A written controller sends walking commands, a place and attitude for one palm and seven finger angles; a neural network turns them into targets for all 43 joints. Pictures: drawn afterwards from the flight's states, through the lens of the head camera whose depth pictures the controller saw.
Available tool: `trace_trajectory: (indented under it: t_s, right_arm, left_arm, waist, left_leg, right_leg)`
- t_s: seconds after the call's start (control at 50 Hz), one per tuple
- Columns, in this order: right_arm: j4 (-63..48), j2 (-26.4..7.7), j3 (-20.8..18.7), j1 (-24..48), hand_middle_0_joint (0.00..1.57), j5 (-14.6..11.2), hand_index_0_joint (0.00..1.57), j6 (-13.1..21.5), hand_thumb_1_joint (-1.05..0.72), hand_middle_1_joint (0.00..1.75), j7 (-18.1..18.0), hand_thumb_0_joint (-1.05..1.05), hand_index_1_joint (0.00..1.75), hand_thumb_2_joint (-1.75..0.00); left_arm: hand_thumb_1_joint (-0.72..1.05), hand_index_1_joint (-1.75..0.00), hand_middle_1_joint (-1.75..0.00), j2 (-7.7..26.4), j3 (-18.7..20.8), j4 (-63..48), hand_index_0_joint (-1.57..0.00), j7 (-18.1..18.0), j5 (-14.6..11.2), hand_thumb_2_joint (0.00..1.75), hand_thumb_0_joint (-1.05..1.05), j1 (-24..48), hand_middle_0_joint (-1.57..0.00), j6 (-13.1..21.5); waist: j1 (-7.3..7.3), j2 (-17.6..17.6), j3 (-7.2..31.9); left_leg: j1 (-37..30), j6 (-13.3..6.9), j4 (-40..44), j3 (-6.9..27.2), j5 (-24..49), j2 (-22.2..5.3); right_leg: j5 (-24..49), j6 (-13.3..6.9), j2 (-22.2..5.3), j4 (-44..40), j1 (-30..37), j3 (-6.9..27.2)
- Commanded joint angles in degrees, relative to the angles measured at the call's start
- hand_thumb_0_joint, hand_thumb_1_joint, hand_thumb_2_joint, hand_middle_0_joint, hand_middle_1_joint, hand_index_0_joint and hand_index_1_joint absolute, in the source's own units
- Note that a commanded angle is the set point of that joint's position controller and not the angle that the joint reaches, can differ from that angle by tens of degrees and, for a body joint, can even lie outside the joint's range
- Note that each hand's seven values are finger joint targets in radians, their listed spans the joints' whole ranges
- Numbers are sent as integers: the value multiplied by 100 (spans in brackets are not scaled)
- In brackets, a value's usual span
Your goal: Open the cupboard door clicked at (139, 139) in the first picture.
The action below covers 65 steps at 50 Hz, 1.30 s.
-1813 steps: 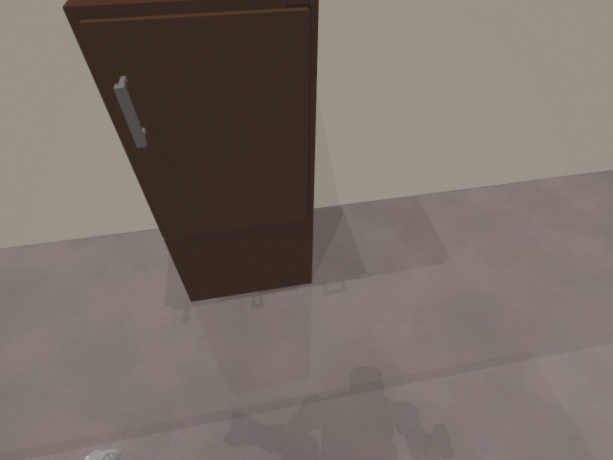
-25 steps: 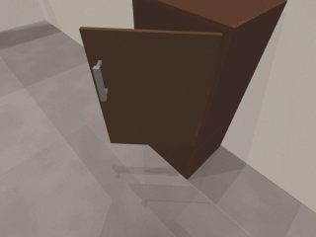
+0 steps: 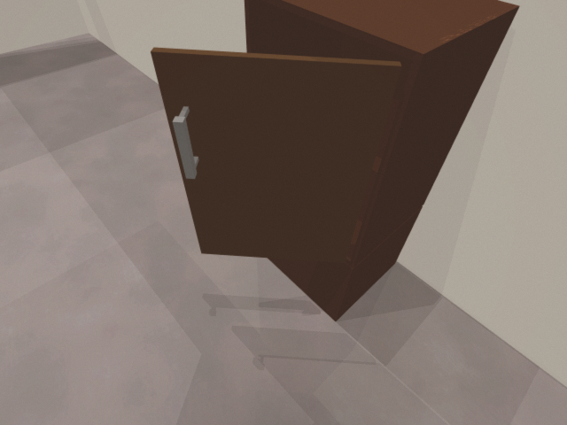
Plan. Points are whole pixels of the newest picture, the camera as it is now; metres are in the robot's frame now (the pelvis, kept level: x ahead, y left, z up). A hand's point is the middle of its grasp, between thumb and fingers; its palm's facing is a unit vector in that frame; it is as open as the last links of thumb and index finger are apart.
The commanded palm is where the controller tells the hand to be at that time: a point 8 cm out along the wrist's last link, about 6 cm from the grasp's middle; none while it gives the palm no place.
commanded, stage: look again from close up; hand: left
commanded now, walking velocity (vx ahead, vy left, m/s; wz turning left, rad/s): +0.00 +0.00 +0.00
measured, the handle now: (188, 143) +0.60 +0.24 +0.05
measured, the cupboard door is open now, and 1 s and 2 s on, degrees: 44 44 44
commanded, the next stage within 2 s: shuffle to correct the standing spot in 0.38 s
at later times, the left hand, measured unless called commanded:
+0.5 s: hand out of the picture +0.01 +0.15 -0.18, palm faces +0.01 -0.99 -0.17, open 7.3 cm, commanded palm none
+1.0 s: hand out of the picture +0.06 +0.19 -0.18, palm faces +0.03 -0.99 -0.17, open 7.4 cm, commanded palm none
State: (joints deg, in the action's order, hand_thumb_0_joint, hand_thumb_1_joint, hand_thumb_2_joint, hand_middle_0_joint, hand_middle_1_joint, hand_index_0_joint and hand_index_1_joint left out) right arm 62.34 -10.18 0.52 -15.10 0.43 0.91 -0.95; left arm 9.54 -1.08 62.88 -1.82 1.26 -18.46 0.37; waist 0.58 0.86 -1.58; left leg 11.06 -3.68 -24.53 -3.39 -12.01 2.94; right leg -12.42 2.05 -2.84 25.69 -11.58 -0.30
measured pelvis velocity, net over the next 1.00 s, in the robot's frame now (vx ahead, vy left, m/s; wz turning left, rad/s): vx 0.05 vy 0.02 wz -0.01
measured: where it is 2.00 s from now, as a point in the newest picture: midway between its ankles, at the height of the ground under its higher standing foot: outside the picture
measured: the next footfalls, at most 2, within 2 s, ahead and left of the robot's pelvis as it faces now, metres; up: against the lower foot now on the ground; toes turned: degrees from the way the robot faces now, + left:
right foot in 1.04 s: +0.12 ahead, -0.11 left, +0.00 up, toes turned -3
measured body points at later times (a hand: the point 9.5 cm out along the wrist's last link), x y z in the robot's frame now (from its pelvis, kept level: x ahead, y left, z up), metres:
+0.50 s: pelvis +0.00 -0.02 +0.00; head +0.00 -0.01 +0.45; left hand +0.01 +0.20 -0.16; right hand +0.01 -0.24 -0.15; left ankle +0.02 +0.08 -0.74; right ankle +0.02 -0.14 -0.74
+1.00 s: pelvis +0.05 +0.02 +0.00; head +0.06 +0.03 +0.45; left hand +0.06 +0.24 -0.17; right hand +0.01 -0.19 -0.15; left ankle +0.02 +0.08 -0.74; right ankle +0.06 -0.11 -0.72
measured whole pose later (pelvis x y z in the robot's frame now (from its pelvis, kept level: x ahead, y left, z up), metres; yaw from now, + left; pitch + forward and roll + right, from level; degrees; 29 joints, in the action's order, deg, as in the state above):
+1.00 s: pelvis +0.05 +0.02 +0.00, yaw -1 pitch -1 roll +0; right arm 62.6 -6.7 1.0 -21.6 1.0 2.2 -2.4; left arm 8.9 1.6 60.2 -1.9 1.2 -16.0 -0.3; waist -0.2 1.8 -3.1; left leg 7.5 -5.6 -25.0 -4.9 -16.5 3.9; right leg -19.9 -1.0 -3.0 38.5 -17.9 -3.8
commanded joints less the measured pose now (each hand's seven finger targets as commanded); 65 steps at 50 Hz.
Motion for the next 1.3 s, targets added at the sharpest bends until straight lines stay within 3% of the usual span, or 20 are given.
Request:
trace_trajectory:
  t_s: [0.0, 0.14, 0.46, 0.56, 0.66, 0.72, 0.74, 0.78, 0.8, 0.84, 0.86, 0.92, 0.98, 1.02, 1.04, 1.1, 1.16, 1.24, 1.26, 1.28]
  right_arm:
    - [-171, -635, -133, -143, 20, -3, 20, 98, -90, 30, -20, 0, 30, -90]
    - [-59, -522, -118, -152, 20, -12, 20, 110, -90, 30, -33, 0, 30, -90]
    - [83, -389, -97, -275, 20, 1, 20, 86, -90, 30, -45, 0, 30, -90]
    - [42, -400, -125, -411, 20, 46, 20, -23, -90, 30, 4, 0, 30, -90]
    - [-149, -287, -174, -583, 20, 86, 20, -86, -90, 30, 40, 0, 30, -90]
    - [-146, -255, -184, -874, 20, 76, 20, -29, -90, 30, 44, 0, 30, -90]
    - [-127, -327, -183, -998, 20, 79, 20, 1, -90, 30, 38, 0, 30, -90]
    - [-96, -670, -231, -1321, 20, 96, 20, 46, -90, 30, -11, 0, 30, -90]
    - [-117, -673, -233, -1433, 20, 86, 20, 70, -90, 30, -46, 0, 30, -90]
    - [-163, -556, -183, -1398, 20, 102, 20, 119, -90, 30, -71, 0, 30, -90]
    - [-188, -491, -147, -1288, 20, 117, 20, 153, -90, 30, -93, 0, 30, -90]
    - [-173, -377, -82, -957, 20, 70, 20, 221, -90, 30, -184, 0, 30, -90]
    - [-101, -357, -86, -814, 20, 1, 20, 242, -90, 30, -241, 0, 30, -90]
    - [-41, -216, -96, -835, 20, -4, 20, 220, -90, 30, -242, 0, 30, -90]
    - [-40, -177, -118, -842, 20, -8, 20, 196, -90, 30, -244, 0, 30, -90]
    - [9, -259, -195, -796, 20, 11, 20, 123, -90, 30, -254, 0, 30, -90]
    - [-25, -244, -234, -672, 20, 15, 20, 96, -90, 30, -247, 0, 30, -90]
    - [-6, -175, -206, -474, 20, 40, 20, 81, -90, 30, -204, 0, 30, -90]
    - [-411, -705, -256, -219, 20, -92, 20, 101, -90, 30, -160, 0, 30, -90]
    - [-546, -569, -242, -458, 20, 15, 20, 110, -90, 30, -134, 0, 30, -90]
  left_arm:
    - [90, -30, -30, 588, 77, -191, -20, -19, -35, 90, 0, -222, -20, 91]
    - [90, -30, -30, 533, 81, -165, -20, -36, -41, 90, 0, -224, -20, 118]
    - [90, -30, -30, 449, 97, -182, -20, -35, -54, 90, 0, -245, -20, 110]
    - [90, -30, -30, 591, 216, -244, -20, -15, -15, 90, 0, -360, -20, 75]
    - [90, -30, -30, 811, 416, -428, -20, -13, -16, 90, 0, -449, -20, 19]
    - [90, -30, -30, 741, 467, -550, -20, -4, 6, 90, 0, -290, -20, 2]
    - [90, -30, -30, 647, 454, -574, -20, 12, 10, 90, 0, -247, -20, -15]
    - [90, -30, -30, 312, 385, -657, -20, 48, 53, 90, 0, -164, -20, -21]
    - [90, -30, -30, 208, 329, -742, -20, 52, 74, 90, 0, -16, -20, 22]
    - [90, -30, -30, 120, 300, -789, -20, 60, 43, 90, 0, 194, -20, 74]
    - [90, -30, -30, 64, 284, -774, -20, 66, 13, 90, 0, 240, -20, 87]
    - [90, -30, -30, -56, 229, -581, -20, 40, -50, 90, 0, 73, -20, 33]
    - [90, -30, -30, 147, 251, -413, -20, -10, -82, 90, 0, -116, -20, 19]
    - [90, -30, -30, 293, 266, -333, -20, -41, -100, 90, 0, -104, -20, 28]
    - [90, -30, -30, 344, 258, -348, -20, -42, -98, 90, 0, -20, -20, -4]
    - [90, -30, -30, 309, 277, -395, -20, -72, -87, 90, 0, 97, -20, -27]
    - [90, -30, -30, 342, 309, -541, -20, -88, -67, 90, 0, 231, -20, -67]
    - [90, -30, -30, 276, 293, -562, -20, -80, -53, 90, 0, 267, -20, -78]
    - [90, -30, -30, 577, 277, -354, -20, -283, -29, 90, 0, -151, -20, -24]
    - [90, -30, -30, 569, 259, -602, -20, -249, -77, 90, 0, -13, -20, 31]
  waist:
    - [-60, -78, -240]
    - [-50, 24, -134]
    - [-33, -8, -236]
    - [16, 170, -519]
    - [19, 754, -646]
    - [-97, 318, -621]
    - [-135, -123, -642]
    - [-213, -1194, -615]
    - [-239, -1225, -644]
    - [-226, -653, -579]
    - [-185, -393, -427]
    - [0, -352, -156]
    - [100, -300, 20]
    - [42, -328, -52]
    - [-9, -455, -202]
    - [-52, 123, 56]
    - [-62, -49, 79]
    - [-20, -107, -56]
    - [9, -191, 565]
    - [-30, -639, 1018]
  left_leg:
    - [271, 147, 766, 793, -307, -821]
    - [157, 173, 582, 671, 178, -806]
    - [203, 215, 646, 661, 89, -815]
    - [566, 229, 271, 429, -946, -562]
    - [836, 265, -727, 76, -935, -309]
    - [378, 224, -228, 141, -827, -384]
    - [257, 149, 70, 373, -861, -518]
    - [-76, -347, 1051, 1665, -1206, -1428]
    - [-411, -689, 1253, 2104, -693, -1718]
    - [-667, -1079, 1032, 2099, 961, -1957]
    - [-660, -1059, 879, 1825, 1937, -1898]
    - [-441, -733, 549, 1021, 3971, -1552]
    - [-269, -248, 326, 855, 3581, -1339]
    - [-74, 88, 347, 787, 2957, -1078]
    - [20, 241, 493, 779, 2741, -1022]
    - [-330, 152, 222, 659, 3146, -1094]
    - [-343, 110, 243, 651, 3077, -1131]
    - [-29, 55, 434, 684, 1784, -1062]
    - [-353, 229, -447, 591, 3821, -1352]
    - [-321, 342, -314, 665, 3059, -1105]
  right_leg:
    - [108, -321, -342, -454, -112, 370]
    - [351, -320, -360, -504, -26, 424]
    - [255, -337, -321, -598, -3, 435]
    - [-1297, -526, -493, -791, -235, 708]
    - [-2346, -893, -1089, -1320, -481, 1465]
    - [-1840, -837, -842, -766, -751, 937]
    - [-1674, -745, -605, -340, -877, 635]
    - [-1318, -439, 111, 1201, -1350, -409]
    - [-1611, -405, 163, 1845, -1839, -484]
    - [-1811, -450, -93, 2578, -2166, -266]
    - [-1684, -415, -171, 2431, -1920, -203]
    - [-867, -264, -137, 1343, -822, -257]
    - [336, -264, -130, 155, 109, -103]
    - [1554, -398, -333, 75, 431, 191]
    - [1591, -413, -363, 223, 337, 177]
    - [1965, -374, -319, 383, 265, 156]
    - [1728, -349, -288, 468, 136, 177]
    - [1215, -369, -289, 240, 156, 290]
    - [2260, -309, -429, 598, 125, 113]
    - [1256, -495, -363, 821, 380, 112]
